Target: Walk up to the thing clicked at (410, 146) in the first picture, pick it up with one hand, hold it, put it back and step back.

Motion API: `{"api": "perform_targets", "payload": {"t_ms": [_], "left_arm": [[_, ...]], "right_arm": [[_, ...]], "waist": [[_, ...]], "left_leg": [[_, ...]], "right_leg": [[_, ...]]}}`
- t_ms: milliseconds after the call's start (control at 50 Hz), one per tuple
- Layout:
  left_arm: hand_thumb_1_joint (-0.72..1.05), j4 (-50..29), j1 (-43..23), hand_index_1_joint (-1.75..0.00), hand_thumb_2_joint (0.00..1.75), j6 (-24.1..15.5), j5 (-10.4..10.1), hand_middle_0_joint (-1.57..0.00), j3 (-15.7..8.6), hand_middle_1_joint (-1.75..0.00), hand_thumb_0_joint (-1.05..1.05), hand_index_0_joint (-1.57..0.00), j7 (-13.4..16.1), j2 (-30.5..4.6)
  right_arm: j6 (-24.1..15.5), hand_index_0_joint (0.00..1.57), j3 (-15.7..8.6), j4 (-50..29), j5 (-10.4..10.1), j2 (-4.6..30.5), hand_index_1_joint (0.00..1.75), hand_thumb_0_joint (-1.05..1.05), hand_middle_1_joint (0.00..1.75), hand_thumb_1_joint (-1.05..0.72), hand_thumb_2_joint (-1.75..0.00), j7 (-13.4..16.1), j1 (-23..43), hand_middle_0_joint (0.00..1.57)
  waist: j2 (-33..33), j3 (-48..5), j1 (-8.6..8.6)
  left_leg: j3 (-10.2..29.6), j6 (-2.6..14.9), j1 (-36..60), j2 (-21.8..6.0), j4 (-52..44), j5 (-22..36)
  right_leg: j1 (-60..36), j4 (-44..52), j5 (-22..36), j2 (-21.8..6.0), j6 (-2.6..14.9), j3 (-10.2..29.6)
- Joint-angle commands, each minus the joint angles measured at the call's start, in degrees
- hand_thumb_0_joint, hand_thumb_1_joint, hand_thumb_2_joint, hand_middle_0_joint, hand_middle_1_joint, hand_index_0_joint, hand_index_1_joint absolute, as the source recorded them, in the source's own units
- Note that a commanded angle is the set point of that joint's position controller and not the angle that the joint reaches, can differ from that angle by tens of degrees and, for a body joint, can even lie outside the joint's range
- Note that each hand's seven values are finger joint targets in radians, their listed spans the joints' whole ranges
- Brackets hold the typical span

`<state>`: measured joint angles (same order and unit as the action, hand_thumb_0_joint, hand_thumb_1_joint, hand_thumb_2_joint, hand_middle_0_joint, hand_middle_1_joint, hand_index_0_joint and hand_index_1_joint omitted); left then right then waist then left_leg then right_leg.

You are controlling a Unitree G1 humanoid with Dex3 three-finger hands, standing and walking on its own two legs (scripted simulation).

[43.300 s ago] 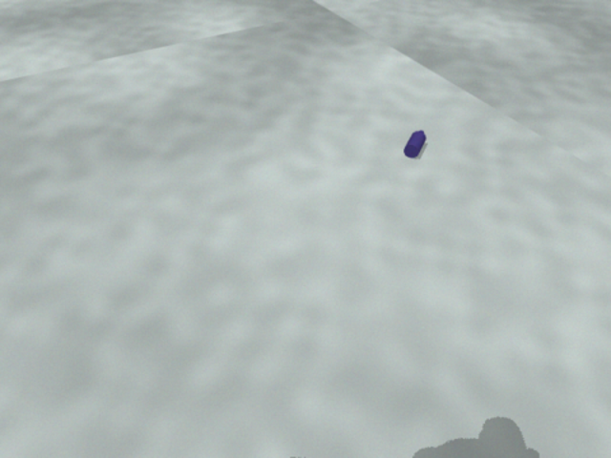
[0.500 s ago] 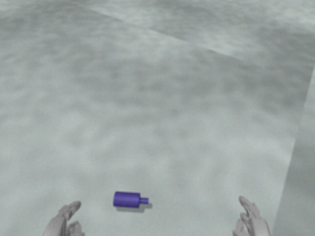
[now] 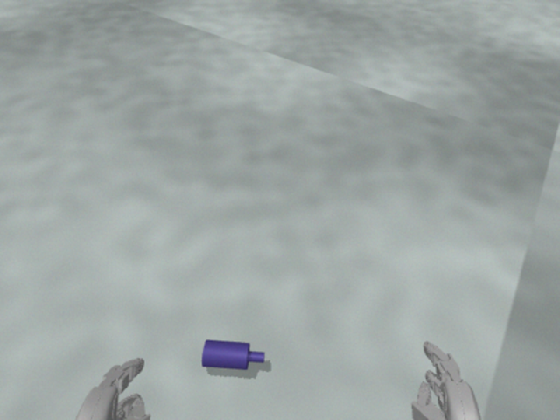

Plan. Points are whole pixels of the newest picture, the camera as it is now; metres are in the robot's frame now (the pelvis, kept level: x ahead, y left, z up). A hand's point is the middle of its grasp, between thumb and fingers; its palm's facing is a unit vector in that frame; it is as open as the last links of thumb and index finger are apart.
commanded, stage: home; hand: left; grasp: from above
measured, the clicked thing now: (234, 355) +0.46 +0.13 -0.67
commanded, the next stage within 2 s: stand in 0.82 s
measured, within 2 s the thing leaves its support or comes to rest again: neither
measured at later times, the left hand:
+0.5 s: hand out of the picture +0.17 +0.18 -0.05, palm faces +0.03 -0.98 -0.20, open 7.3 cm
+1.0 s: hand (141, 419) +0.17 +0.19 -0.07, palm faces +0.00 -0.96 -0.28, open 7.3 cm
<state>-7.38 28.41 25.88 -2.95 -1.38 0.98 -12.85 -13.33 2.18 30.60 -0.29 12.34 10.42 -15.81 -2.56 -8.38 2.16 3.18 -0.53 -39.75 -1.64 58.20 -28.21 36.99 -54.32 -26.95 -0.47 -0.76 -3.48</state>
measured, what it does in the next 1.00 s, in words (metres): stands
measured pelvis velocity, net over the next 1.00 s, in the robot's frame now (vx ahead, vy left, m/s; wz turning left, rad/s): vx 0.00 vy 0.00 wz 0.00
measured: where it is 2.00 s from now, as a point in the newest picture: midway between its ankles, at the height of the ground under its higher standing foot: outside the picture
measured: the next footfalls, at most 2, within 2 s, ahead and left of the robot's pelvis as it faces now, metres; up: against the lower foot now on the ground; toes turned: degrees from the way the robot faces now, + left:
none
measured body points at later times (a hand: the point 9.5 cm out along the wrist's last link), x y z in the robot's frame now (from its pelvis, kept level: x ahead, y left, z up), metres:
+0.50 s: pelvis +0.00 +0.00 +0.00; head +0.03 +0.01 +0.45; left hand +0.16 +0.23 -0.03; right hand +0.16 -0.24 -0.06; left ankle +0.01 +0.12 -0.68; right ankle +0.00 -0.13 -0.68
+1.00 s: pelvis +0.00 +0.00 +0.01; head +0.03 +0.01 +0.46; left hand +0.17 +0.24 -0.05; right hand +0.16 -0.24 -0.08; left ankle +0.01 +0.12 -0.68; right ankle +0.00 -0.13 -0.68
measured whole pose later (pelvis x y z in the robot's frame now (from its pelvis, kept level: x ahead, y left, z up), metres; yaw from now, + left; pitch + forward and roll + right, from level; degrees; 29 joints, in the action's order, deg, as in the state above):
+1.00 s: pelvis +0.00 +0.00 +0.01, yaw +0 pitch +6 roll -1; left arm 11.3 18.5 12.6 1.8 0.2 1.6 -14.5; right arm -7.6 0.9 38.3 4.9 13.9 5.7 -11.7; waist -0.4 -2.4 -0.2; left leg 1.9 0.1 -33.2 -0.3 54.5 -26.9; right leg 31.4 -52.5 -26.6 -1.8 -0.8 -2.3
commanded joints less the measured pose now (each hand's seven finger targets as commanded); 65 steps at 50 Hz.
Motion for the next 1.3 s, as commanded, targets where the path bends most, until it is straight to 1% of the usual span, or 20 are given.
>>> {"api": "perform_targets", "payload": {"t_ms": [0,180,300,480,580,660,680,700,760,800,860,880,900,920,940,980,1040,1080,1160,1280], "left_arm": [[0.9,-11.12,-1.11,-0.3,0.9,-2.9,0.17,-0.2,-3.5,-0.3,0.0,-0.2,0.73,-6.17],[0.9,-11.2,-0.9,-0.3,0.9,-2.96,0.23,-0.2,-3.39,-0.3,0.0,-0.2,0.72,-6.19],[0.9,-10.78,-0.95,-0.3,0.9,-2.83,0.06,-0.2,-3.65,-0.3,0.0,-0.2,0.59,-6.15],[0.9,-11.99,-0.46,-0.3,0.9,-3.1,0.14,-0.2,-3.61,-0.3,0.0,-0.2,0.8,-6.1],[0.9,-11.79,-1.21,-0.3,0.9,-3.08,0.14,-0.2,-3.58,-0.3,0.0,-0.2,0.68,-6.13],[0.9,-11.85,-0.24,-0.3,0.9,-2.97,0.08,-0.2,-3.66,-0.3,0.0,-0.2,0.73,-6.33],[0.9,-9.34,1.06,-0.3,0.9,-2.66,0.14,-0.2,-3.71,-0.3,0.0,-0.2,0.73,-5.79],[0.9,-13.01,-1.44,-0.3,0.9,-3.1,-0.09,-0.2,-3.21,-0.3,0.0,-0.2,0.67,-6.13],[0.9,-9.64,1.18,-0.3,0.9,-2.73,-0.03,-0.2,-3.72,-0.3,0.0,-0.2,0.67,-5.78],[0.9,-13.58,-1.73,-0.3,0.9,-3.25,0.04,-0.2,-3.64,-0.3,0.0,-0.2,0.8,-6.38],[0.9,-12.15,-0.88,-0.3,0.9,-3.06,0.08,-0.2,-3.43,-0.3,0.0,-0.2,0.75,-5.98],[0.9,-11.1,-0.15,-0.3,0.9,-3.14,0.02,-0.2,-3.69,-0.3,0.0,-0.2,0.73,-6.08],[0.9,9.01,-17.1,-0.3,0.9,-14.86,6.8,-0.2,-3.59,-0.3,0.0,-0.2,2.85,-10.81],[0.9,18.97,-12.34,-0.3,0.9,-18.74,7.17,-0.2,-4.71,-0.3,0.0,-0.2,2.51,-11.49],[0.9,20.83,-11.25,-0.3,0.9,-20.56,6.89,-0.2,-4.45,-0.3,0.0,-0.2,2.13,-12.12],[0.9,25.94,-13.21,-0.3,0.9,-22.83,7.13,-0.2,-3.6,-0.3,0.0,-0.2,1.66,-12.59],[0.9,33.8,-15.81,-0.3,0.9,-23.42,5.96,-0.2,-3.99,-0.3,0.0,-0.2,1.51,-12.01],[0.9,38.26,-18.32,-0.3,0.9,-24.3,5.8,-0.2,-4.13,-0.3,0.0,-0.2,1.58,-12.05],[0.9,46.43,-18.26,-0.3,0.9,-25.5,5.57,-0.2,-3.92,-0.3,0.0,-0.2,1.45,-10.85],[0.9,55.89,-18.04,-0.3,0.9,-26.58,5.02,-0.2,-3.69,-0.3,0.0,-0.2,1.57,-12.05]], "right_arm": [[-3.19,0.2,-3.11,-8.92,-0.16,7.25,0.3,0.0,0.3,-0.9,-0.9,0.87,3.58,0.2],[-3.03,0.2,-3.27,-8.86,-0.16,7.2,0.3,0.0,0.3,-0.9,-0.9,0.71,3.33,0.2],[-2.97,0.2,-3.49,-8.67,-0.22,7.6,0.3,0.0,0.3,-0.9,-0.9,0.59,3.19,0.2],[-3.01,0.2,-3.39,-9.3,-0.22,7.15,0.3,0.0,0.3,-0.9,-0.9,0.64,3.26,0.2],[-2.94,0.2,-3.5,-9.06,-0.18,7.35,0.3,0.0,0.3,-0.9,-0.9,0.57,3.05,0.2],[-2.75,0.2,-3.37,-9.5,-0.3,7.23,0.3,0.0,0.3,-0.9,-0.9,0.45,3.54,0.2],[-2.72,0.2,-3.86,-8.92,-0.3,7.83,0.3,0.0,0.3,-0.9,-0.9,0.44,2.8,0.2],[-2.73,0.2,-3.3,-9.54,-0.29,7.12,0.3,0.0,0.3,-0.9,-0.9,0.43,3.52,0.2],[-2.59,0.2,-3.69,-8.94,-0.23,7.36,0.3,0.0,0.3,-0.9,-0.9,0.61,2.63,0.2],[-2.71,0.2,-3.42,-9.67,-0.27,7.04,0.3,0.0,0.3,-0.9,-0.9,0.55,3.48,0.2],[-2.64,0.2,-3.59,-9.32,-0.27,7.27,0.3,0.0,0.3,-0.9,-0.9,0.52,3.19,0.2],[-2.57,0.2,-3.72,-8.8,-0.25,7.42,0.3,0.0,0.3,-0.9,-0.9,0.47,2.74,0.2],[3.5,0.2,-5.65,4.87,6.97,13.5,0.3,0.0,0.3,-0.9,-0.9,-2.94,6.73,0.2],[5.52,0.2,-6.51,5.06,6.66,13.71,0.3,0.0,0.3,-0.9,-0.9,-4.56,6.36,0.2],[6.66,0.2,-6.86,3.85,6.96,13.8,0.3,0.0,0.3,-0.9,-0.9,-5.5,6.1,0.2],[7.12,0.2,-6.66,6.82,5.08,12.86,0.3,0.0,0.3,-0.9,-0.9,-7.52,6.35,0.2],[7.87,0.2,-7.12,9.46,3.22,12.07,0.3,0.0,0.3,-0.9,-0.9,-9.21,7.84,0.2],[8.68,0.2,-7.2,11.73,3.37,12.05,0.3,0.0,0.3,-0.9,-0.9,-9.46,7.28,0.2],[9.46,0.2,-7.23,15.11,3.71,12.74,0.3,0.0,0.3,-0.9,-0.9,-9.32,8.4,0.2],[10.39,0.2,-7.16,20.32,2.83,13.2,0.3,0.0,0.3,-0.9,-0.9,-8.47,6.69,0.2]], "waist": [[-0.12,-4.74,0.06],[-1.27,-5.19,0.02],[-1.41,-4.5,0.05],[-0.38,-6.13,-0.29],[-0.81,-5.34,0.32],[-0.37,-4.97,-0.48],[0.24,-5.62,0.3],[-0.83,-5.6,0.04],[0.81,-6.01,0.37],[-0.95,-6.07,-0.13],[-0.6,-6.14,0.18],[0.1,-6.49,0.05],[4.64,8.07,-4.48],[6.87,2.37,-3.58],[7.49,2.89,-2.75],[2.71,-0.13,-3.4],[4.8,0.43,-4.27],[4.75,1.05,-3.37],[-0.64,4.06,-4.37],[2.43,4.82,-3.34]], "left_leg": [[-0.92,1.29,5.36,1.45,-9.66,11.59],[-0.38,0.97,6.22,1.1,-9.8,13.61],[0.08,0.98,5.43,1.02,-10.72,10.35],[-0.75,1.14,5.48,1.37,-9.09,14.03],[-0.68,1.21,5.56,1.29,-9.58,11.51],[-0.27,1.1,4.86,1.26,-9.69,12.54],[-0.32,1.14,5.76,1.15,-9.57,12.44],[-0.52,1.15,5.41,1.29,-9.4,12.99],[-0.86,1.4,5.42,1.45,-8.65,12.85],[-1.02,1.15,5.43,1.46,-8.83,13.6],[-0.71,1.05,6.1,1.22,-8.8,14.86],[-0.36,1.12,5.77,1.19,-9.05,14.17],[0.65,3.69,4.77,-0.13,-13.28,22.06],[-0.09,4.21,9.71,-0.01,-13.13,23.54],[0.37,4.16,10.89,0.48,-13.38,20.37],[0.94,4.02,15.4,0.23,-15.7,21.71],[1.3,3.88,17.92,0.48,-17.8,20.49],[1.46,4.18,20.75,0.31,-20.05,16.97],[5.46,4.55,21.1,-2.24,-27.59,16.08],[3.88,3.41,27.54,-2.17,-29.74,27.66]], "right_leg": [[-3.16,9.06,10.16,1.48,0.71,-0.61],[-2.72,8.12,11.42,1.77,0.87,-0.95],[-2.08,8.36,8.74,1.77,0.89,-0.85],[-3.32,8.33,12.28,1.55,0.79,-0.58],[-2.63,8.61,10.19,1.57,0.74,-0.52],[-2.98,8.33,10.87,1.65,0.81,-0.9],[-2.95,8.21,10.7,1.66,0.9,-0.6],[-3.02,8.34,11.45,1.6,0.78,-0.67],[-3.28,8.7,11.64,1.44,0.58,-0.37],[-3.31,8.54,12.19,1.38,0.75,-0.43],[-3.55,8.03,13.09,1.47,0.8,-0.55],[-3.46,8.0,12.41,1.62,0.8,-0.72],[-13.48,11.89,11.66,-3.6,3.15,4.39],[-14.92,12.61,12.61,-4.32,5.22,7.38],[-12.61,15.33,11.21,-4.27,5.97,9.32],[-17.8,13.16,17.44,-5.27,4.93,8.52],[-18.54,16.94,15.23,-5.26,3.54,7.63],[-17.44,19.47,11.88,-5.84,3.13,8.28],[-20.92,20.65,11.98,-3.87,1.78,4.77],[-26.89,26.64,22.92,-5.72,2.03,5.55]]}}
